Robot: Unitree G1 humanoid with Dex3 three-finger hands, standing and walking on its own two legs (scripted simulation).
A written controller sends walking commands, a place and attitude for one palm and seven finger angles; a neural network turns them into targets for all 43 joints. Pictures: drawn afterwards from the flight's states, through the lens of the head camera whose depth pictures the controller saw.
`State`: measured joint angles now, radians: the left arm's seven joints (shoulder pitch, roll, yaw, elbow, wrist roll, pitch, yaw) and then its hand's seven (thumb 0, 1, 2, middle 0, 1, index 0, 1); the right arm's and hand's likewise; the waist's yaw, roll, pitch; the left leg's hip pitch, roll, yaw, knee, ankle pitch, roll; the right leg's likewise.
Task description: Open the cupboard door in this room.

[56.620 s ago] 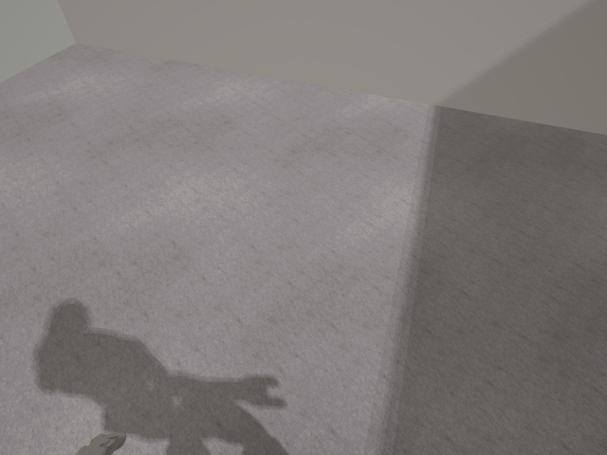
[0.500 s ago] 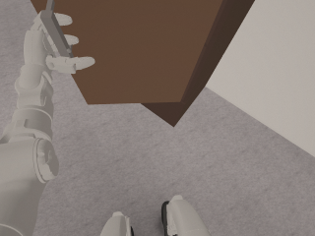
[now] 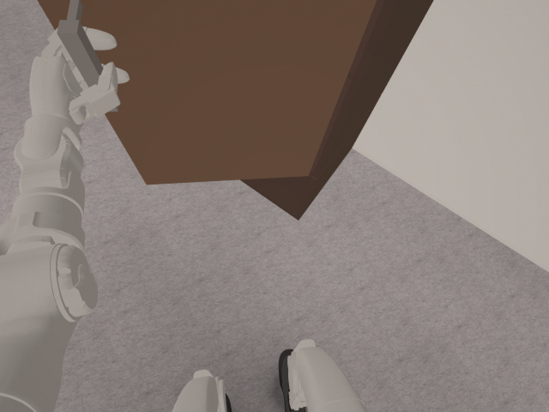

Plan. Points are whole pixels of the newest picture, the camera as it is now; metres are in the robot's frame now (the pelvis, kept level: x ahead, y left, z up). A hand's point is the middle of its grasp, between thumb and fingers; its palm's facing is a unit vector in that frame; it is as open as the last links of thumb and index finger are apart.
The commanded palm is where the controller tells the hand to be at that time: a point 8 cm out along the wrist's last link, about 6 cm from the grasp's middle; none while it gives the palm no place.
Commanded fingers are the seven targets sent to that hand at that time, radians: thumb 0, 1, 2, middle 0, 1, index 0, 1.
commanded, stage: pull the door open along its arc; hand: left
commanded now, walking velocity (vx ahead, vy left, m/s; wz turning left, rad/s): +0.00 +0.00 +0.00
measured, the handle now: (94, 60) +0.59 +0.18 +0.08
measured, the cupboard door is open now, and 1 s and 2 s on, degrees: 42 84 82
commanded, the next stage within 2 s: open thumb and fingers to let go in 0.92 s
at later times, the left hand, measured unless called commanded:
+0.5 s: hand (122, 154) +0.44 +0.14 +0.08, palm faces -0.05 -1.00 +0.01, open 5.9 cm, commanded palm +0.39 +0.19 +0.07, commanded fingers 0.00 0.90 0.90 -0.40 -1.35 -0.40 -1.35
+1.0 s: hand (224, 259) +0.30 +0.03 +0.08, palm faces +0.29 -0.96 -0.02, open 6.0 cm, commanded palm +0.26 +0.08 +0.07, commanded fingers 0.00 0.90 0.90 -0.40 -1.35 -0.40 -1.35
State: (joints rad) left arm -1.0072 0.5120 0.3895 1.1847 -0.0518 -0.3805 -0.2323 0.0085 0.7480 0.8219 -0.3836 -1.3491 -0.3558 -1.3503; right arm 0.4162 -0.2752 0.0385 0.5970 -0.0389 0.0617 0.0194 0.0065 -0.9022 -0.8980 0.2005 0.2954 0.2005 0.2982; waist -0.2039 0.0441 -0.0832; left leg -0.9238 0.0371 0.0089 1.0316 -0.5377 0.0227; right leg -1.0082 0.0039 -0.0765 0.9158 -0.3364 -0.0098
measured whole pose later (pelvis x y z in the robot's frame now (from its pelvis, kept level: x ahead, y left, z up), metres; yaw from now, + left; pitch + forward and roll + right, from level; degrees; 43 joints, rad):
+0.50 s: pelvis +0.01 +0.01 +0.02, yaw -1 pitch +20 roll -2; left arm -0.48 0.25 0.26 0.69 -0.16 -0.37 -0.16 0.01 0.71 0.72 -0.39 -1.35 -0.36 -1.35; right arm 0.40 -0.26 0.00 0.54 0.00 0.06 0.05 0.01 -0.90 -0.90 0.20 0.30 0.20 0.30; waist -0.11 0.05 -0.14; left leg -0.75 0.03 0.06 0.90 -0.51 0.03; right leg -0.86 0.01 -0.03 0.82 -0.32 0.00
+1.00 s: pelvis +0.01 -0.03 +0.03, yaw +2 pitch +11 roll +1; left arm 0.07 -0.09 -0.26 0.18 0.09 -0.28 0.52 0.02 0.67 0.73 -0.37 -1.34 -0.39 -1.35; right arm 0.15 -0.15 0.02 0.54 -0.07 0.03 0.02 0.01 -0.90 -0.90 0.20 0.30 0.20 0.30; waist 0.00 0.04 -0.11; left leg -0.55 0.02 0.00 0.85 -0.49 -0.02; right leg -0.68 -0.01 -0.08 0.85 -0.36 -0.05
